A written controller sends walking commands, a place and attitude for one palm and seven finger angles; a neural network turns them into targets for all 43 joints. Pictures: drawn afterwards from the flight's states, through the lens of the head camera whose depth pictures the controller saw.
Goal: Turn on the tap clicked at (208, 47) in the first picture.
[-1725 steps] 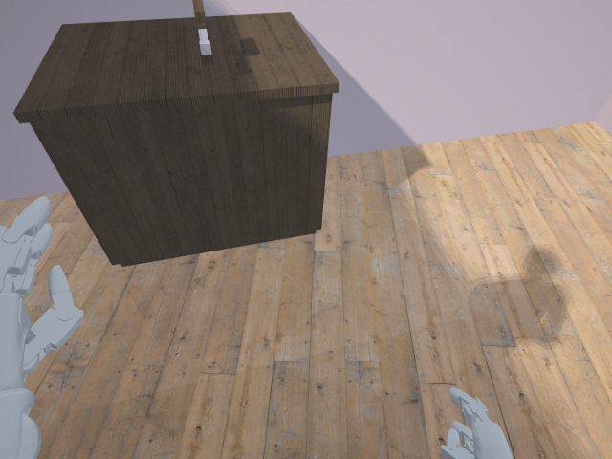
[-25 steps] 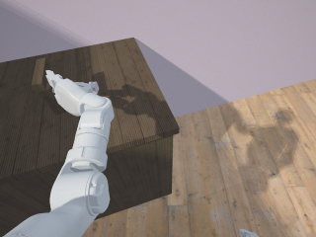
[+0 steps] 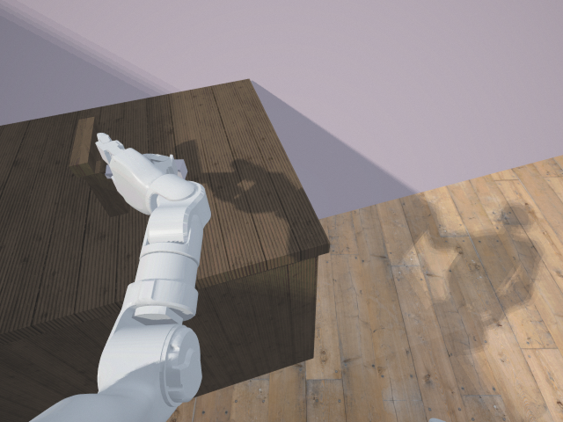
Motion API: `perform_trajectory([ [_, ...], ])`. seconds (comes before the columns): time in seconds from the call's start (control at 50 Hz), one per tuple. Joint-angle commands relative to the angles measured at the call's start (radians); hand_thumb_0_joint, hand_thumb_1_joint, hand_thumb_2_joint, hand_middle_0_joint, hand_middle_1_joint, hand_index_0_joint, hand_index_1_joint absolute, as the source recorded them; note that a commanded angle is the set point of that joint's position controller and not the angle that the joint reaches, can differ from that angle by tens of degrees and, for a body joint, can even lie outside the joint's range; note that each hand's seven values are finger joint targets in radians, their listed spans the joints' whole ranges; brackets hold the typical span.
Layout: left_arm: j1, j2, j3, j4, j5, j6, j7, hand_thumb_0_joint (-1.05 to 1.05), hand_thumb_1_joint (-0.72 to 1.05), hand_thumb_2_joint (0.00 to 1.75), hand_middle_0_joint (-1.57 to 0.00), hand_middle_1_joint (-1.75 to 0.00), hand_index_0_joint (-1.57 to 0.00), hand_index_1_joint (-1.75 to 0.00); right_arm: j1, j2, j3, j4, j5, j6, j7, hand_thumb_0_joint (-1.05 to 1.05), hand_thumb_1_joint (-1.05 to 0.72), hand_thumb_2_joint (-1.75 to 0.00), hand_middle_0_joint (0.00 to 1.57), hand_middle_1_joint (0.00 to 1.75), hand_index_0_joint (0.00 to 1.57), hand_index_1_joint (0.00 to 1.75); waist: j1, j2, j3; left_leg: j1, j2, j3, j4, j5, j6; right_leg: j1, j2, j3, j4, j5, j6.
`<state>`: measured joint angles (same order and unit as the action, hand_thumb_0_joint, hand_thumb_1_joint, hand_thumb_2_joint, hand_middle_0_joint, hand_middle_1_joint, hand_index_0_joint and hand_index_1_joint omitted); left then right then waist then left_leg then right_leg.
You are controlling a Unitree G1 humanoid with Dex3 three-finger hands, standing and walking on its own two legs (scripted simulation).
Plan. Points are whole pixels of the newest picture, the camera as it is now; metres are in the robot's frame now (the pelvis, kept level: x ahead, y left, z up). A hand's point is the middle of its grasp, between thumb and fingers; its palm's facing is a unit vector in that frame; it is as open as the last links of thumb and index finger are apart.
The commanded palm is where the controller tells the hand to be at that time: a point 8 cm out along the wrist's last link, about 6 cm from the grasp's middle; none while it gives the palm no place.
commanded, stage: lift the hand up off the lever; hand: left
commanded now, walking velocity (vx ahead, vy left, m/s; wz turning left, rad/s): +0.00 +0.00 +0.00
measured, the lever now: (177, 170) +0.50 +0.21 +0.09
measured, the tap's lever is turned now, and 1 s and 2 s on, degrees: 71 71 71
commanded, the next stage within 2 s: draw the hand back beside the body in 0.18 s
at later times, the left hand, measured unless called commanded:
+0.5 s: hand (184, 169) +0.41 +0.15 +0.17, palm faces +0.43 -0.90 -0.04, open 7.8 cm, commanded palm +0.34 +0.21 +0.17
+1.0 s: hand (112, 257) +0.27 +0.20 +0.17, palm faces +0.24 -0.95 -0.22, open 7.6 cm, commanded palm +0.22 +0.26 +0.18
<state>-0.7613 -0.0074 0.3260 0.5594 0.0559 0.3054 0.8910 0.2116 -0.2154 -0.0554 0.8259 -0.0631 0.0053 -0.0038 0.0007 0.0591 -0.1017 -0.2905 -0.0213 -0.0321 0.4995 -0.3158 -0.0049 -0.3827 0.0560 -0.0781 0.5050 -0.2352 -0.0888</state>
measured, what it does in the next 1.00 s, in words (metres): stands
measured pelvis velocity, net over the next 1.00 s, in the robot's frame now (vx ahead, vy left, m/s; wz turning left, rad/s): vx -0.04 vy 0.02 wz -0.04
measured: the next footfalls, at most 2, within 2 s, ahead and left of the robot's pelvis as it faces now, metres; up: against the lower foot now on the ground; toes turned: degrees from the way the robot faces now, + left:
none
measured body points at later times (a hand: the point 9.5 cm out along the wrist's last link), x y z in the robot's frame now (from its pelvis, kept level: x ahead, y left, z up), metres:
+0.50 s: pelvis -0.01 +0.00 +0.01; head -0.02 -0.03 +0.46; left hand +0.38 +0.20 +0.18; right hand +0.13 -0.24 -0.12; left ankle -0.04 +0.12 -0.73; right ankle +0.01 -0.06 -0.73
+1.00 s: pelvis -0.04 +0.02 +0.01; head -0.06 -0.01 +0.46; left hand +0.25 +0.25 +0.18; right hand +0.15 -0.20 -0.08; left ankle -0.04 +0.12 -0.73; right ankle +0.01 -0.06 -0.73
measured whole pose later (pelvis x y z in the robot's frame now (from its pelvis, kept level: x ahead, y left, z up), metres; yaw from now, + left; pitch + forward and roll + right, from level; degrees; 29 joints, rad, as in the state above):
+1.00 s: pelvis -0.04 +0.02 +0.01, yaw -2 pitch -6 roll +0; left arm -0.02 0.28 0.12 0.02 -0.09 -0.10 0.12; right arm 0.10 -0.20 0.01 0.67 0.01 -0.01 -0.04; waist 0.02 0.06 0.05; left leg -0.01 -0.03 0.01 0.32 -0.20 0.02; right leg -0.11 0.05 -0.03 0.30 -0.10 -0.07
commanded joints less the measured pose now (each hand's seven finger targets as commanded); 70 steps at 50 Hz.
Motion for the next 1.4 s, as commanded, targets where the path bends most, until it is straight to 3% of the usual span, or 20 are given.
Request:
perform_trajectory([
  [0.0,-0.477,0.155,-0.054,-0.228,0.041,-0.031,0.002,0.00,0.90,0.90,-0.15,-0.15,-0.15,-0.15,-0.108,-0.104,-0.016,-0.120,0.010,-0.039,-0.016,0.00,-0.90,-0.90,0.20,0.30,0.20,0.30,0.004,-0.111,-0.295,-0.004,0.006,0.042,-0.028,0.325,-0.009,0.298,-0.082,0.054,-0.059,0.311,0.069],
  [0.26,-0.534,0.137,-0.067,-0.136,0.053,-0.013,0.012,0.00,0.90,0.90,-0.15,-0.15,-0.15,-0.15,-0.150,-0.096,-0.006,-0.108,0.014,-0.027,-0.025,0.00,-0.90,-0.90,0.20,0.30,0.20,0.30,-0.002,-0.135,-0.283,-0.026,0.003,0.034,-0.029,0.240,-0.006,0.267,-0.092,0.068,-0.086,0.206,0.076],
  [0.28,-0.468,0.128,-0.231,-0.216,0.091,-0.023,-0.156,0.00,0.90,0.90,-0.15,-0.15,-0.15,-0.15,-0.117,-0.126,-0.011,-0.118,0.013,0.005,-0.047,0.00,-0.90,-0.90,0.20,0.30,0.20,0.30,-0.045,-0.171,-0.274,0.019,-0.006,0.041,-0.035,0.292,0.022,0.306,-0.076,0.078,-0.053,0.311,0.062],
  [0.32,-0.418,0.264,-0.119,-0.306,0.060,-0.046,-0.268,0.00,0.90,0.90,-0.15,-0.16,-0.15,-0.16,-0.090,-0.122,-0.019,-0.166,0.034,0.015,-0.069,0.00,-0.90,-0.90,0.20,0.30,0.20,0.30,-0.010,-0.120,-0.386,0.074,-0.009,0.051,-0.037,0.395,0.033,0.411,-0.083,0.092,-0.034,0.509,0.067],
  [0.34,-0.355,0.245,-0.145,-0.367,0.039,-0.054,-0.319,0.00,0.90,0.90,-0.15,-0.16,-0.15,-0.16,-0.104,-0.111,-0.013,-0.190,0.043,0.024,-0.077,0.00,-0.90,-0.90,0.20,0.30,0.20,0.30,0.002,-0.107,-0.409,0.090,-0.009,0.050,-0.042,0.421,0.033,0.454,-0.086,0.101,-0.033,0.575,0.072],
  [0.4,-0.130,0.234,-0.145,-0.368,-0.073,-0.098,-0.499,0.00,0.90,0.90,-0.16,-0.17,-0.16,-0.17,-0.099,-0.098,0.013,-0.219,0.067,0.037,-0.093,0.00,-0.90,-0.90,0.20,0.30,0.20,0.30,0.019,-0.174,-0.281,0.089,0.004,0.041,-0.080,0.404,0.034,0.474,-0.079,0.097,-0.062,0.591,0.076],
  [0.46,0.007,0.301,-0.049,-0.480,-0.139,-0.107,-0.532,0.00,0.90,0.90,-0.16,-0.18,-0.16,-0.18,-0.159,-0.086,0.031,-0.263,0.090,0.036,-0.105,0.00,-0.90,-0.90,0.20,0.30,0.20,0.30,0.073,-0.164,-0.230,0.074,0.007,0.048,-0.118,0.312,0.036,0.506,-0.086,0.123,-0.115,0.490,0.089],
  [0.48,0.140,0.558,0.020,-0.412,-0.113,-0.169,-0.597,0.00,0.90,0.90,-0.16,-0.18,-0.16,-0.18,-0.133,-0.115,0.027,-0.232,0.077,0.031,-0.073,0.00,-0.90,-0.90,0.20,0.30,0.20,0.30,0.043,-0.083,-0.179,0.066,0.024,0.055,-0.141,0.256,0.037,0.521,-0.113,0.140,-0.106,0.475,0.109],
  [0.5,0.145,0.542,0.000,-0.470,-0.124,-0.220,-0.638,0.00,0.90,0.90,-0.16,-0.19,-0.16,-0.19,-0.155,-0.099,0.034,-0.259,0.082,0.027,-0.056,0.00,-0.90,-0.90,0.20,0.30,0.20,0.30,0.060,-0.037,-0.160,0.047,0.013,0.057,-0.155,0.249,0.038,0.538,-0.107,0.133,-0.106,0.423,0.097],
  [0.54,0.145,0.534,-0.031,-0.607,-0.128,-0.298,-0.675,0.00,0.90,0.90,-0.16,-0.19,-0.16,-0.19,-0.192,-0.094,0.030,-0.288,0.084,0.002,-0.049,0.00,-0.90,-0.90,0.20,0.30,0.20,0.30,0.049,-0.043,-0.154,0.072,0.016,0.059,-0.159,0.249,0.042,0.532,-0.105,0.146,-0.126,0.399,0.095],
  [0.58,0.155,0.519,-0.073,-0.743,-0.137,-0.356,-0.707,0.00,0.90,0.90,-0.17,-0.20,-0.17,-0.20,-0.208,-0.097,0.027,-0.308,0.089,-0.024,-0.045,0.00,-0.90,-0.90,0.20,0.30,0.20,0.30,0.041,0.040,-0.130,0.130,0.014,0.059,-0.171,0.257,0.039,0.488,-0.085,0.133,-0.151,0.326,0.077],
  [0.7,0.200,0.415,-0.210,-0.746,-0.132,-0.440,-0.735,0.00,0.90,0.90,-0.17,-0.22,-0.17,-0.22,-0.190,-0.118,0.021,-0.285,0.085,-0.092,-0.045,0.00,-0.90,-0.90,0.20,0.30,0.20,0.30,-0.009,-0.005,-0.005,0.202,0.009,0.043,-0.205,0.143,0.043,0.327,-0.050,0.115,-0.236,0.086,0.067],
  [0.76,0.295,0.390,-0.231,-0.669,-0.133,-0.447,-0.745,0.00,0.90,0.90,-0.18,-0.22,-0.18,-0.22,-0.200,-0.121,0.021,-0.275,0.087,-0.088,-0.046,0.00,-0.90,-0.90,0.20,0.30,0.20,0.30,-0.003,-0.112,0.056,0.168,0.000,0.038,-0.226,0.051,0.051,0.301,-0.052,0.114,-0.276,-0.045,0.071],
  [0.8,0.337,0.411,-0.202,-0.652,-0.134,-0.453,-0.748,0.00,0.90,0.90,-0.18,-0.23,-0.18,-0.23,-0.207,-0.119,0.024,-0.270,0.088,-0.078,-0.046,0.00,-0.90,-0.90,0.20,0.30,0.20,0.30,0.005,-0.105,0.070,0.156,-0.006,0.037,-0.239,0.014,0.048,0.309,-0.056,0.111,-0.287,-0.090,0.070],
  [0.88,0.448,0.529,-0.057,-0.721,-0.137,-0.468,-0.745,0.00,0.90,0.90,-0.18,-0.24,-0.18,-0.24,-0.224,-0.113,0.028,-0.281,0.078,-0.060,-0.045,0.00,-0.90,-0.90,0.20,0.30,0.20,0.30,0.050,-0.066,-0.016,0.156,-0.001,0.024,-0.255,0.068,0.039,0.413,-0.058,0.101,-0.271,-0.030,0.059],
  [1.0,0.554,0.501,-0.047,-0.891,-0.138,-0.489,-0.760,0.00,0.90,0.90,-0.19,-0.26,-0.19,-0.26,-0.226,-0.086,0.043,-0.312,0.069,-0.062,-0.040,0.00,-0.90,-0.90,0.20,0.30,0.20,0.30,0.053,0.075,-0.002,0.183,0.011,0.015,-0.269,0.157,0.019,0.450,-0.048,0.096,-0.257,0.103,0.044],
  [1.14,0.713,0.463,-0.069,-0.929,-0.139,-0.488,-0.773,0.00,0.90,0.90,-0.19,-0.28,-0.19,-0.28,-0.206,-0.104,0.028,-0.314,0.065,-0.085,-0.034,0.00,-0.90,-0.90,0.20,0.30,0.20,0.30,0.041,-0.059,0.062,0.192,0.018,0.012,-0.267,0.187,0.025,0.412,-0.035,0.087,-0.271,0.115,0.051],
  [1.2,0.769,0.458,-0.068,-0.981,-0.133,-0.496,-0.776,0.00,0.90,0.90,-0.20,-0.29,-0.20,-0.29,-0.199,-0.107,0.023,-0.308,0.068,-0.093,-0.028,0.00,-0.90,-0.90,0.20,0.30,0.20,0.30,0.042,0.017,0.061,0.209,0.017,0.003,-0.265,0.210,0.011,0.409,-0.036,0.084,-0.264,0.129,0.048],
  [1.26,0.839,0.491,-0.023,-1.015,-0.133,-0.501,-0.769,0.00,0.90,0.90,-0.20,-0.30,-0.20,-0.30,-0.195,-0.111,0.016,-0.310,0.063,-0.099,-0.027,0.00,-0.90,-0.90,0.20,0.30,0.20,0.30,0.052,-0.041,0.035,0.206,0.016,0.004,-0.250,0.240,0.015,0.432,-0.036,0.083,-0.257,0.155,0.049],
  [1.38,0.985,0.534,0.055,-1.107,-0.132,-0.507,-0.759,0.00,0.90,0.90,-0.20,-0.30,-0.20,-0.30,-0.184,-0.113,0.010,-0.318,0.060,-0.114,-0.029,0.00,-0.90,-0.90,0.20,0.30,0.20,0.30,0.063,0.039,0.021,0.202,0.021,0.005,-0.227,0.306,-0.001,0.449,-0.041,0.090,-0.242,0.214,0.049],
])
